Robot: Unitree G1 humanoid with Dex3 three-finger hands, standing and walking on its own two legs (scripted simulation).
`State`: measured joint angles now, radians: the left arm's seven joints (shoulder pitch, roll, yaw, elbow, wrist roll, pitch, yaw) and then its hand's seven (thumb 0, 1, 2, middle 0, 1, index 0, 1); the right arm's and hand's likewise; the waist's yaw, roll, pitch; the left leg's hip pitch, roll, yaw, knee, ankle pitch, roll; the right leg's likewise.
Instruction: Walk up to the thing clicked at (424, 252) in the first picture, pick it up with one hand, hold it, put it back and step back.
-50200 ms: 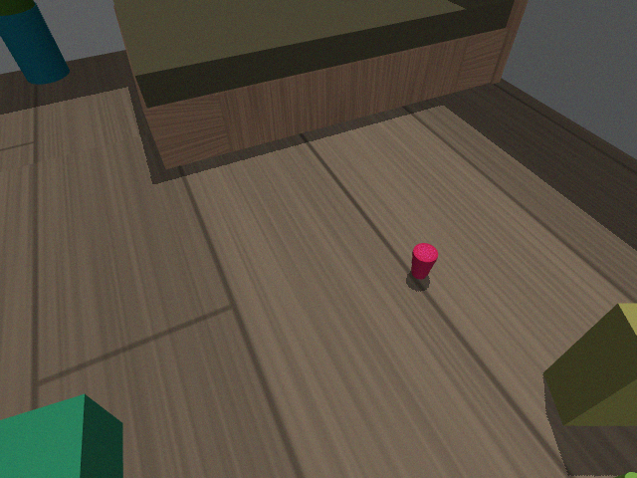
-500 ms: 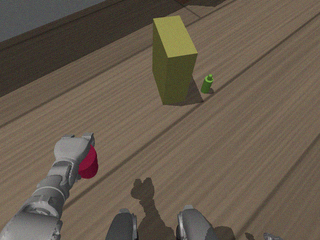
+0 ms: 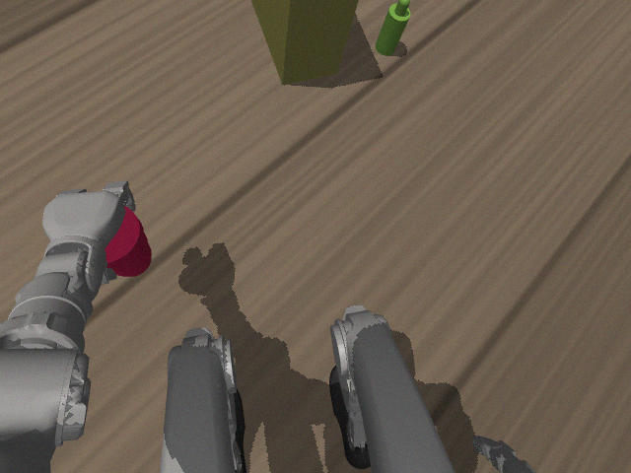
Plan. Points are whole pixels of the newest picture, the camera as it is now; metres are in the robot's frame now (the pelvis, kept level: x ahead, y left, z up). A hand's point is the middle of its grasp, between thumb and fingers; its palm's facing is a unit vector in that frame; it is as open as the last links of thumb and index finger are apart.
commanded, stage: crouch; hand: left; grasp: from above
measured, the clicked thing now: (120, 247) +0.45 +0.24 -0.22
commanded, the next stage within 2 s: lower in 0.82 s
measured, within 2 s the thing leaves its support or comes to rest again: neither
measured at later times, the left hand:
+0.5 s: hand (119, 241) +0.47 +0.25 -0.25, palm faces -0.47 -0.04 -0.88, open 11.5 cm
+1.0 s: hand (126, 240) +0.48 +0.25 -0.30, palm faces -0.47 -0.03 -0.88, open 11.5 cm
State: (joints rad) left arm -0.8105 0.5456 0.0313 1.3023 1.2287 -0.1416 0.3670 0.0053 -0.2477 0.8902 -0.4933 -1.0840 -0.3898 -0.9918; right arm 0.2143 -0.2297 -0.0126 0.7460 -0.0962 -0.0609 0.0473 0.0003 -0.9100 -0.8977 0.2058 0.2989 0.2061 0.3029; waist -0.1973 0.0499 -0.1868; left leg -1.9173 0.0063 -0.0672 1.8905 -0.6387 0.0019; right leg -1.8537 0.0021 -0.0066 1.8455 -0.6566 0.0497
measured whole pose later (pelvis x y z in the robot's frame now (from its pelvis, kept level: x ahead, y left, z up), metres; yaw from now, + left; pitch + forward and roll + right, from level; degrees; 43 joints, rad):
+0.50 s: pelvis -0.01 -0.01 -0.08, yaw -3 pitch +38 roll -7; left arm -0.94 0.69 0.10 1.38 1.25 -0.17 0.35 0.00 -0.27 0.92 -0.51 -1.08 -0.40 -0.99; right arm 0.19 -0.26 0.01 0.72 -0.13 -0.06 0.12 0.00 -0.93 -0.90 0.20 0.30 0.20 0.30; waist -0.24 0.01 -0.10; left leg -2.15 0.01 -0.11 2.16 -0.69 -0.01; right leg -2.08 0.03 -0.04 2.10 -0.70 0.05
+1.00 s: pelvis -0.01 -0.01 -0.13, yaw -4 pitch +36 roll -8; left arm -1.03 0.78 0.11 1.47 1.27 -0.18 0.36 0.00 -0.28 0.89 -0.54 -1.05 -0.43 -0.97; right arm 0.19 -0.27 0.08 0.72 -0.14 -0.05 0.13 0.00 -0.93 -0.90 0.20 0.30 0.20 0.30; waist -0.28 0.00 -0.04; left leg -2.27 0.01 -0.14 2.31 -0.68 -0.02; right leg -2.19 0.04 -0.05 2.23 -0.69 0.05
